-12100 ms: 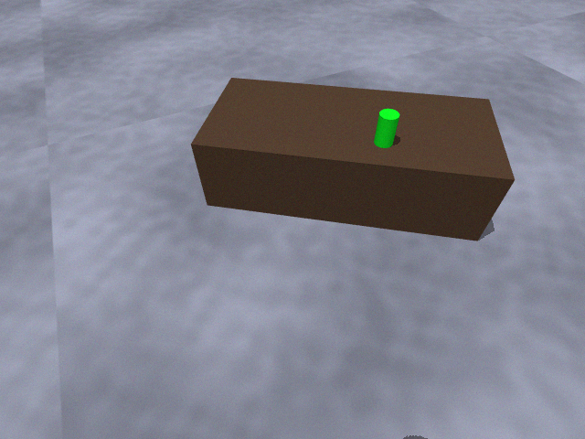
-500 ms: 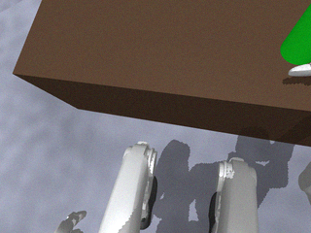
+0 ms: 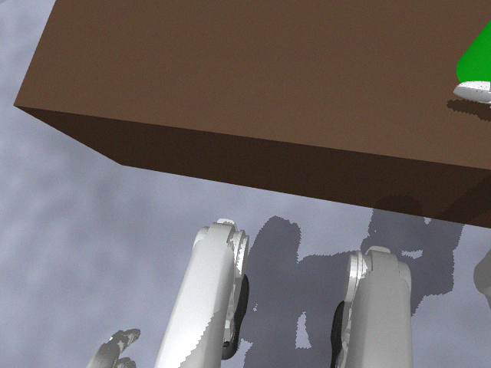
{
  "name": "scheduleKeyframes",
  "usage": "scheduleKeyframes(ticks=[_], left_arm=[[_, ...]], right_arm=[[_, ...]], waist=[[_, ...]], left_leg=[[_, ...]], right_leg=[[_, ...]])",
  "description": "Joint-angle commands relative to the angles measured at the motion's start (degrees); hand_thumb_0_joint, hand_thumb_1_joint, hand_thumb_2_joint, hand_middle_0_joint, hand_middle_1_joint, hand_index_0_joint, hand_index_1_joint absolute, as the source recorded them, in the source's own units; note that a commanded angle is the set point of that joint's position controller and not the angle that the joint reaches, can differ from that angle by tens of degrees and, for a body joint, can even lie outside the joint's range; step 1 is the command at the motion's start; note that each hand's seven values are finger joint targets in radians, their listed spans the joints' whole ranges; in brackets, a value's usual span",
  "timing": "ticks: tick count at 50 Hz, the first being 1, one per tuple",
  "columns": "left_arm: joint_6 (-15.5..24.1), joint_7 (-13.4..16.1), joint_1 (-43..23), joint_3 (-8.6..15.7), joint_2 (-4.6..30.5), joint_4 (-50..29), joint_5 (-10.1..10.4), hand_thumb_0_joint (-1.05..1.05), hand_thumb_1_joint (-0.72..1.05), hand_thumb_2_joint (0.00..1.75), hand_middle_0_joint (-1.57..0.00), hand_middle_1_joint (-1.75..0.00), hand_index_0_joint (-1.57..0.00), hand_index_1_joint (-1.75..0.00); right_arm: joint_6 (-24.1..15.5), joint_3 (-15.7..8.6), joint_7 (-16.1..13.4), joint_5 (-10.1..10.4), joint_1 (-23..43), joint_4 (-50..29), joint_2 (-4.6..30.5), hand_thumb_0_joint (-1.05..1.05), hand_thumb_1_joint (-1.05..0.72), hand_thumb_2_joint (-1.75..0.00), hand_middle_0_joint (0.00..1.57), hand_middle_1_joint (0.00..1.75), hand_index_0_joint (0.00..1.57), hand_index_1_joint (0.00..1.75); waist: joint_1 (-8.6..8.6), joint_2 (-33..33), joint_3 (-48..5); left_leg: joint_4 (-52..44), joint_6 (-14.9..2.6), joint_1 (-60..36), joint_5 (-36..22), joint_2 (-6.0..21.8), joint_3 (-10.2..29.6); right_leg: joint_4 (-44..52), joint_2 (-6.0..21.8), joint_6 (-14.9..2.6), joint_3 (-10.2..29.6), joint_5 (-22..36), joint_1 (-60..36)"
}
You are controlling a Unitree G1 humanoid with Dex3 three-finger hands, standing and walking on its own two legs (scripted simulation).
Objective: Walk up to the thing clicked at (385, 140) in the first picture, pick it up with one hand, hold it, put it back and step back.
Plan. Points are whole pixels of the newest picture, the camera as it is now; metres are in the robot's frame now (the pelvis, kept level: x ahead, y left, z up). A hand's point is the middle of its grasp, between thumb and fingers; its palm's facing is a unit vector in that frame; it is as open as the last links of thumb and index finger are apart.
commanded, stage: close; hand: right
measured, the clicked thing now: out of the picture +0.58 -0.25 +0.02
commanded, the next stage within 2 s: settle in 0.34 s
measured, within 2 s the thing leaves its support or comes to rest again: leaves its support in 0.74 s
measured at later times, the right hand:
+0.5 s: hand out of the picture +0.55 -0.25 +0.02, palm faces +0.25 +0.97 -0.01, open 10.7 cm
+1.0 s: hand out of the picture +0.55 -0.25 +0.08, palm faces +0.25 +0.97 -0.03, open 11.0 cm
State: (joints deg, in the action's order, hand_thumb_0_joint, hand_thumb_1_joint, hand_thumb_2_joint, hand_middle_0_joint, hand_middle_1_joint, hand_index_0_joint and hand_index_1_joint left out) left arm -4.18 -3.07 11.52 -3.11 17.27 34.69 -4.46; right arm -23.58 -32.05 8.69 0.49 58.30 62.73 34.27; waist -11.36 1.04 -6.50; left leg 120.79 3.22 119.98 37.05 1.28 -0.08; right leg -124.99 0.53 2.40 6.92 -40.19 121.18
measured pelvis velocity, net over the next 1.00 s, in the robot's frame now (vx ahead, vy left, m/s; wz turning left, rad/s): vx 0.01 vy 0.00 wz -0.01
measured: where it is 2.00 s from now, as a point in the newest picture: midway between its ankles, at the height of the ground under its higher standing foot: (283, 346)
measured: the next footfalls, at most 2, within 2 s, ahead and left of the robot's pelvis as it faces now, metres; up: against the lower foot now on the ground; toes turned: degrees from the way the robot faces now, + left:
none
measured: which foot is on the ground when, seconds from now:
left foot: down 0.00-1.00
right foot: down 0.00-1.00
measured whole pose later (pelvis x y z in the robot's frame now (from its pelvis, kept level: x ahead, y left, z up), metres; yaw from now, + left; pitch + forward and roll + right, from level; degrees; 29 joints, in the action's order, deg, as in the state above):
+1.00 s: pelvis +0.01 +0.00 +0.06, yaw -1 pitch +36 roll +5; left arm -3.4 -0.9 11.8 -0.9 16.5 35.8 -2.8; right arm -19.5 -28.6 4.7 1.1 54.8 57.3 30.9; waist -10.3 1.5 -8.7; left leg 110.2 3.0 109.8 36.4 1.6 -0.3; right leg -114.2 1.3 1.8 5.8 -39.4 111.0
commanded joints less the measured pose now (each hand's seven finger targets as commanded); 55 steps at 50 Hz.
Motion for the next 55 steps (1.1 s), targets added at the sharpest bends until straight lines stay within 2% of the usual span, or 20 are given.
scheduleKeyframes(ticks=[1, 7, 8, 9, 10, 14, 18, 19, 22, 25, 27, 29, 34, 36, 38, 39, 40, 44, 47, 55], left_arm=[[0.1, 0.7, 11.9, 4.7, 12.4, -1.5, -0.1, 0.0, 0.89, 0.9, -0.2, -0.3, -0.2, -0.3], [-0.1, 1.0, 11.8, 5.4, 12.9, -1.8, 0.1, 0.0, 0.89, 0.9, -0.2, -0.3, -0.2, -0.3], [-0.1, 0.8, 12.0, 4.9, 12.0, -1.4, 0.1, 0.0, 0.88, 0.9, -0.2, -0.29, -0.2, -0.3], [0.0, 0.8, 12.3, 5.3, 12.3, -1.7, 0.3, 0.0, 0.89, 0.9, -0.2, -0.29, -0.2, -0.3], [-0.1, 0.9, 12.0, 5.0, 12.5, -1.2, 0.4, 0.0, 0.89, 0.9, -0.2, -0.29, -0.2, -0.29], [-0.1, 1.1, 12.9, 5.7, 13.0, -1.1, 0.5, 0.0, 0.91, 0.89, -0.2, -0.3, -0.2, -0.29], [0.3, 1.1, 12.5, 5.8, 12.6, -0.9, 0.6, 0.0, 0.91, 0.89, -0.2, -0.29, -0.2, -0.29], [0.3, 1.1, 12.1, 5.8, 12.6, -0.7, 0.6, 0.0, 0.91, 0.88, -0.2, -0.3, -0.2, -0.29], [0.4, 0.9, 12.0, 5.9, 12.2, -1.0, 0.4, 0.0, 0.91, 0.88, -0.2, -0.29, -0.2, -0.29], [0.4, 1.0, 11.7, 6.1, 12.5, -1.3, 0.3, 0.0, 0.89, 0.9, -0.21, -0.3, -0.21, -0.3], [0.4, 1.0, 11.6, 6.4, 12.8, -1.5, 0.5, 0.0, 0.89, 0.9, -0.21, -0.3, -0.21, -0.31], [0.2, 1.1, 11.9, 6.6, 12.8, -1.7, 0.5, 0.0, 0.89, 0.9, -0.21, -0.3, -0.21, -0.3], [0.3, 1.8, 11.8, 7.1, 13.0, -1.4, 0.9, 0.0, 0.9, 0.9, -0.2, -0.3, -0.2, -0.3], [0.4, 2.1, 12.4, 7.6, 12.9, -1.1, 1.0, 0.0, 0.89, 0.9, -0.2, -0.3, -0.2, -0.3], [0.6, 2.4, 11.5, 7.3, 12.3, -0.7, 1.2, 0.0, 0.9, 0.9, -0.2, -0.3, -0.2, -0.3], [0.6, 2.6, 12.0, 7.6, 12.3, -0.2, 1.2, 0.0, 0.9, 0.9, -0.2, -0.3, -0.2, -0.3], [0.6, 2.7, 11.7, 7.3, 12.0, -0.1, 1.3, 0.0, 0.89, 0.9, -0.2, -0.3, -0.2, -0.3], [1.1, 3.1, 10.8, 6.7, 10.7, -0.4, 1.6, 0.0, 0.88, 0.91, -0.2, -0.3, -0.2, -0.3], [1.4, 3.2, 10.9, 6.7, 10.7, -0.4, 1.7, 0.0, 0.9, 0.9, -0.2, -0.3, -0.2, -0.3], [1.6, 2.8, 11.3, 6.3, 10.6, -1.8, 2.2, 0.0, 0.9, 0.89, -0.2, -0.3, -0.2, -0.3]], right_arm=[[-4.0, -0.4, -0.5, 0.3, 22.9, -12.9, 14.9, 0.0, 0.19, -0.4, 0.82, 0.6, 0.8, 0.6], [-3.3, 0.5, -1.5, 0.0, 23.7, -16.0, 14.0, 0.0, 0.02, -0.6, 1.06, 0.83, 1.04, 0.83], [-2.7, 2.2, -1.5, -0.2, 20.0, -11.3, 11.0, 0.0, -0.01, -0.64, 1.09, 0.87, 1.08, 0.87], [-3.1, 0.9, -1.8, 0.1, 22.3, -15.5, 13.0, 0.0, -0.06, -0.68, 1.12, 0.91, 1.11, 0.91], [-2.7, 1.6, -1.8, -0.2, 20.9, -12.8, 12.7, 0.0, -0.1, -0.72, 1.16, 0.95, 1.15, 0.95], [-2.8, 0.3, -1.8, 0.7, 21.3, -15.3, 13.8, 0.0, -0.13, -0.85, 1.23, 1.07, 1.22, 1.08], [-3.3, 0.2, -2.1, 1.5, 18.7, -15.7, 12.0, 0.0, -0.2, -0.98, 1.29, 1.19, 1.29, 1.19], [-3.4, 1.3, -2.1, 1.2, 18.7, -13.9, 10.4, 0.0, -0.19, -0.99, 1.29, 1.2, 1.29, 1.2], [-4.1, 1.6, -2.5, 1.1, 18.8, -14.2, 9.7, 0.0, -0.19, -1.05, 1.3, 1.25, 1.31, 1.25], [-4.9, 0.7, -2.5, 1.0, 20.5, -17.9, 12.4, 0.0, -0.18, -1.28, 1.3, 1.41, 1.34, 1.41], [-4.5, 1.6, -2.2, 0.8, 20.2, -17.6, 11.2, 0.0, -0.21, -1.34, 1.32, 1.46, 1.36, 1.46], [-4.4, 0.3, -2.5, 0.7, 21.7, -20.2, 13.4, 0.0, -0.23, -1.39, 1.33, 1.5, 1.38, 1.5], [-3.2, 0.9, -2.8, 1.9, 24.0, -24.7, 12.5, 0.0, -0.19, -1.42, 1.38, 1.56, 1.43, 1.56], [-2.9, -0.4, -3.7, 1.8, 26.3, -28.0, 15.2, 0.0, -0.13, -1.4, 1.38, 1.55, 1.43, 1.55], [-2.6, 1.9, -3.8, 2.2, 26.1, -26.9, 12.5, 0.0, -0.12, -1.38, 1.36, 1.53, 1.42, 1.53], [-2.8, -0.3, -4.4, 2.1, 26.7, -27.8, 15.2, 0.0, -0.09, -1.36, 1.35, 1.52, 1.41, 1.52], [-2.7, -0.4, -4.7, 1.8, 25.6, -27.5, 16.0, 0.0, -0.08, -1.36, 1.34, 1.51, 1.4, 1.51], [-1.9, 2.2, -4.6, 2.0, 24.5, -24.1, 11.7, 0.0, -0.03, -1.31, 1.31, 1.47, 1.37, 1.47], [-1.2, 2.9, -3.9, 1.7, 22.3, -21.4, 11.5, 0.0, -0.03, -1.32, 1.3, 1.47, 1.36, 1.47], [-0.7, 1.1, -2.7, 2.4, 20.9, -19.1, 12.6, 0.0, -0.03, -1.32, 1.3, 1.47, 1.36, 1.47]], waist=[[-0.43, 13.0, -41.7], [-0.13, 13.7, -44.0], [-1.02, 12.4, -40.8], [-0.02, 13.0, -42.6], [-0.45, 12.5, -40.8], [-0.48, 12.4, -42.1], [0.35, 12.3, -41.4], [-0.59, 12.0, -39.0], [-0.44, 11.6, -39.5], [0.51, 13.2, -41.9], [0.11, 13.7, -42.9], [0.89, 14.5, -46.5], [0.62, 14.9, -48.7], [0.91, 14.7, -50.3], [0.34, 14.6, -47.3], [0.46, 13.6, -47.0], [1.2, 13.8, -46.7], [0.12, 11.4, -43.2], [0.13, 11.7, -41.2], [0.99, 11.4, -41.8]], left_leg=[[-11.4, -4.84, -23.6, -11.4, -0.6, -4.2], [-12.4, -4.69, -24.9, -10.6, -0.5, -4.0], [-12.4, -4.78, -23.7, -10.3, -0.6, -4.5], [-12.7, -4.81, -25.1, -10.4, -0.5, -4.0], [-12.5, -4.81, -23.7, -10.3, -0.5, -4.5], [-12.9, -4.74, -25.3, -12.5, -0.5, -4.3], [-12.6, -4.91, -24.9, -13.3, -0.3, -4.1], [-12.3, -4.98, -22.3, -12.6, -0.4, -4.5], [-12.6, -4.96, -23.1, -12.2, -0.3, -4.2], [-13.0, -4.93, -25.2, -11.9, -0.1, -3.7], [-13.1, -4.96, -24.7, -11.8, -0.1, -4.1], [-13.2, -5.02, -26.8, -12.9, -0.2, -3.8], [-15.5, -4.92, -29.9, -14.0, -0.1, -3.4], [-16.4, -4.88, -30.9, -14.3, -0.2, -3.3], [-17.7, -4.97, -29.8, -13.2, -0.3, -3.1], [-18.3, -4.89, -30.6, -13.2, -0.4, -3.1], [-19.1, -4.92, -31.4, -12.9, -0.4, -2.7], [-21.9, -4.84, -31.5, -11.1, -0.6, -2.7], [-22.6, -5.0, -31.6, -11.7, -0.5, -2.9], [-24.7, -5.06, -34.8, -14.1, -0.5, -3.0]], right_leg=[[15.5, 0.2, -3.19, -4.1, 12.0, -26.8], [16.0, 0.2, -3.09, -4.4, 10.9, -28.1], [16.6, 0.2, -3.03, -4.1, 10.7, -27.1], [16.6, 0.1, -3.07, -4.3, 10.6, -26.9], [16.8, 0.1, -2.97, -4.0, 10.9, -27.4], [16.2, 0.2, -3.1, -4.0, 13.3, -28.2], [16.2, 0.1, -2.98, -4.2, 14.8, -28.5], [16.6, 0.2, -2.84, -3.7, 14.4, -28.4], [16.4, 0.2, -3.07, -3.8, 13.5, -27.9], [16.8, 0.1, -3.09, -4.4, 12.6, -28.0], [17.8, 0.1, -2.81, -3.9, 12.9, -30.2], [18.1, 0.1, -2.68, -4.1, 14.4, -32.3], [19.4, 0.1, -2.63, -4.3, 15.2, -35.1], [19.9, 0.2, -2.73, -4.2, 15.8, -37.0], [21.1, 0.2, -2.78, -4.2, 14.5, -36.6], [21.3, 0.3, -2.95, -4.2, 14.4, -37.0], [21.9, 0.3, -3.02, -4.6, 13.9, -36.9], [24.2, 0.4, -3.34, -4.5, 11.2, -36.4], [25.6, 0.4, -3.22, -4.2, 12.2, -36.2], [28.2, 0.6, -3.09, -3.7, 15.9, -40.0]])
